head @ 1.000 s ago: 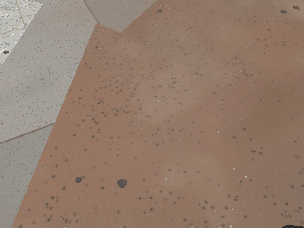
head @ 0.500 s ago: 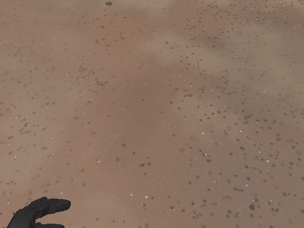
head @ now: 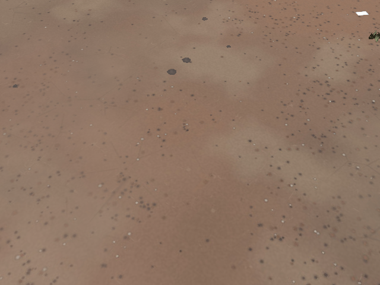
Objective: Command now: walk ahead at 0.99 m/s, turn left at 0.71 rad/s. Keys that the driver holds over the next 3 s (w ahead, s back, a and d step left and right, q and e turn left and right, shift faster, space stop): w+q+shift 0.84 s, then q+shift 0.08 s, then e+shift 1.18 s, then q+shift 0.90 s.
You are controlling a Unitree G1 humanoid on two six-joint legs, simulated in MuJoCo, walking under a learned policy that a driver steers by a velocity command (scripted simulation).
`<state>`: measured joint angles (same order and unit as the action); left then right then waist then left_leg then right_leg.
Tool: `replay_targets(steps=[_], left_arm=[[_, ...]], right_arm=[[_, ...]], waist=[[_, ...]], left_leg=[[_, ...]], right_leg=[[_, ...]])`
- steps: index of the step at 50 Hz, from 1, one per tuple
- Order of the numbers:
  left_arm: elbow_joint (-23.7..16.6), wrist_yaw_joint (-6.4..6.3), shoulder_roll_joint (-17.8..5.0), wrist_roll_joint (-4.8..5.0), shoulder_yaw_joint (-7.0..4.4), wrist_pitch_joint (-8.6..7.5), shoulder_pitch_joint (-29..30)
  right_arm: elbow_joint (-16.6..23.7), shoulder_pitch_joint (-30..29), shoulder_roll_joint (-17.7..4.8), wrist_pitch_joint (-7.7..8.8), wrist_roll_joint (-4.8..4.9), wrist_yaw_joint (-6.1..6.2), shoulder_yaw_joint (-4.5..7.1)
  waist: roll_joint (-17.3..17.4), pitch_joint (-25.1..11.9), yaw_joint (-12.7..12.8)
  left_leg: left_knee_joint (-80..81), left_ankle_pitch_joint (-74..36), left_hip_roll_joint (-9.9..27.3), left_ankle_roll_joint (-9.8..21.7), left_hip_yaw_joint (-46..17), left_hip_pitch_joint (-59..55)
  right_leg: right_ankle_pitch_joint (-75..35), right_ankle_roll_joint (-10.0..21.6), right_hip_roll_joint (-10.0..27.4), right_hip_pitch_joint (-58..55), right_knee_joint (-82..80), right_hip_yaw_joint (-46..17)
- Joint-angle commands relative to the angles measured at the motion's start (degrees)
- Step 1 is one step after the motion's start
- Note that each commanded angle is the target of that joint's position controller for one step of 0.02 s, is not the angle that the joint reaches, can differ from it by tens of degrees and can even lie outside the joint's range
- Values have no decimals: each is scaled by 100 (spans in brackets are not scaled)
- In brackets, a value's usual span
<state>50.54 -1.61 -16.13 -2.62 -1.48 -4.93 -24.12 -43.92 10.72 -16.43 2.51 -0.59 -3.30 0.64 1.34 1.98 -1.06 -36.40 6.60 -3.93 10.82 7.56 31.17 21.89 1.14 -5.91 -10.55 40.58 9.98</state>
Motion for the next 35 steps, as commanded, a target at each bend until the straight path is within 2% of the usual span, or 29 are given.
replay_targets(steps=[1,2,3,4,5,6,7,8,9,10,11,12,15,16,17,18,19,20,21,22,23,24,25,26,27,28,30,32,35], left_arm=[[-1387,86,-55,143,72,-195,812],[-1502,117,-443,41,129,-332,1063],[-1487,168,-662,-16,130,-387,1269],[-1475,169,-659,-94,142,-357,1356],[-1543,175,-596,-193,177,-228,1415],[-1533,176,-512,-244,216,-63,1400],[-1607,194,-381,-245,276,72,1335],[-1757,217,-407,-219,303,125,1645],[-1918,247,-440,-150,314,123,2035],[-2003,271,-401,-96,332,114,2396],[-2127,298,-247,-4,387,111,2598],[-2154,305,-230,46,391,105,2759],[-2241,268,-371,104,333,55,2974],[-2231,249,-444,95,304,26,2886],[-2144,208,-602,86,232,2,2624],[-1967,142,-875,108,107,-27,1998],[-1718,68,-1101,129,-18,-65,925],[-1481,-56,-1473,21,-200,-96,-410],[-1405,-103,-1865,-241,-309,-83,-732],[-1440,-39,-1944,-152,-403,-14,-81],[-1570,-8,-1215,-101,-295,20,552],[-1486,25,-840,-56,-207,34,710],[-1273,58,-672,-74,-157,35,371],[-1070,26,-622,-59,-133,14,271],[-902,50,-497,7,-114,-47,175],[-773,96,-387,50,-86,-113,89],[-658,179,-388,110,-97,-207,131],[-605,180,-465,99,-109,-276,341],[-418,158,-634,74,-135,-306,141]], right_arm=[[-485,2279,-1792,-144,-105,203,606],[-217,1967,-1428,-158,-53,230,605],[-209,1675,-1088,-153,-7,265,541],[-220,1447,-927,-124,-5,262,498],[-218,1394,-908,-44,-6,290,461],[-249,1369,-777,39,14,290,398],[-201,1234,-911,107,17,276,416],[-139,1144,-1035,177,19,269,459],[-118,1146,-1043,212,25,274,474],[-151,1291,-909,231,75,257,457],[-124,1249,-1052,225,105,258,516],[-124,1317,-1067,227,128,238,548],[-159,1581,-1190,201,115,220,633],[-126,1525,-1225,186,97,261,657],[-106,1472,-1305,184,80,289,681],[-82,1391,-1464,189,25,290,713],[-14,1054,-1617,211,3,268,738],[135,818,-1213,297,-11,265,629],[410,1054,-162,326,153,276,366],[615,1412,-370,258,222,269,267],[437,833,-798,140,51,296,328],[462,475,-864,85,-47,225,351],[464,20,-812,50,-145,146,355],[632,75,-606,-20,-155,50,312],[703,-31,-487,-107,-168,-12,261],[843,-185,-388,-167,-153,-58,220],[1095,-529,-292,-237,-140,-109,139],[1306,-870,-301,-251,-136,-156,85],[1486,-1502,-312,-240,-126,-263,5]], waist=[[1827,-1535,-458],[619,-1507,-614],[-371,-744,-330],[-825,-201,-43],[-880,91,143],[-975,358,313],[-725,343,451],[-541,517,391],[-429,623,270],[-433,683,97],[-94,554,-14],[-18,467,-194],[161,126,-480],[230,32,-419],[237,-189,-300],[213,-663,18],[159,-1222,709],[-171,-1964,1288],[-1772,-2438,976],[-2598,-2646,464],[-1342,-1613,537],[-631,-984,532],[-289,-533,648],[-642,-517,426],[-805,-345,356],[-800,-280,301],[-596,-73,166],[-628,152,20],[-374,577,91]], left_leg=[[513,325,1560,1775,-4305,-5586],[1923,1849,1849,1746,-5491,-5222],[2366,2576,1789,1400,-5184,-4135],[2504,2261,1581,1145,-4743,-3041],[2498,1780,1324,1058,-4348,-2250],[2517,1330,995,955,-3780,-1553],[2714,1549,792,934,-3463,-971],[2899,1230,652,968,-3281,-507],[2982,805,532,924,-3073,-287],[2908,256,284,733,-2756,-268],[2907,159,225,595,-2732,-335],[2860,-268,185,457,-2725,-567],[2391,-1582,366,210,-2882,-1746],[2152,-1753,421,94,-2976,-2021],[1727,-2466,429,-31,-3021,-2306],[884,-3269,418,-158,-2998,-2527],[-386,-3303,274,-274,-2874,-2236],[-2123,-2190,88,-316,-2599,-1380],[-3849,2371,-504,-390,-1956,421],[-4648,2038,-216,-359,-1606,1288],[-4656,1330,232,-370,-1402,1545],[-4324,950,437,-436,-1276,1443],[-4044,902,633,-483,-1286,1233],[-4016,876,689,-534,-1238,1309],[-3997,863,864,-574,-1225,1347],[-4038,831,923,-565,-1201,1507],[-3820,572,990,-576,-1075,1684],[-3286,-52,958,-581,-884,1539],[-1795,-613,765,-426,-233,1068]], right_leg=[[964,-268,-154,5897,6447,-1252],[264,-93,143,6202,5933,-1772],[-342,29,541,6009,5118,-1858],[-450,6,743,5646,4570,-1701],[-334,-111,870,5329,4212,-1705],[-287,-206,1034,5028,3768,-1619],[-242,-311,1109,4725,3182,-1473],[-518,-400,1199,4519,2529,-1321],[-966,-472,1233,4344,1848,-1205],[-1495,-499,1199,4157,1257,-1081],[-2066,-487,1124,3886,514,-1041],[-2593,-467,1030,3722,76,-995],[-2838,-353,743,3566,-755,-986],[-2724,-320,690,3342,-1082,-1092],[-2421,-283,534,2957,-1246,-1095],[-1815,-212,384,2272,-1192,-1107],[-1436,-144,512,1120,-1149,-1127],[67,24,1397,-351,-920,-1917],[2108,285,3060,-1607,-1699,-4446],[2966,723,3434,-1401,-2664,-6571],[3005,652,3015,-539,-2657,-5446],[1673,547,2723,200,-2528,-4240],[31,320,2386,724,-2436,-3167],[-115,356,2305,850,-2559,-2872],[-448,340,2236,1109,-2701,-2571],[-912,307,2218,1118,-2745,-2275],[-2085,256,2195,1308,-2889,-1494],[-2578,146,1985,1647,-3177,-708],[-3495,4,1706,1677,-3454,151]])
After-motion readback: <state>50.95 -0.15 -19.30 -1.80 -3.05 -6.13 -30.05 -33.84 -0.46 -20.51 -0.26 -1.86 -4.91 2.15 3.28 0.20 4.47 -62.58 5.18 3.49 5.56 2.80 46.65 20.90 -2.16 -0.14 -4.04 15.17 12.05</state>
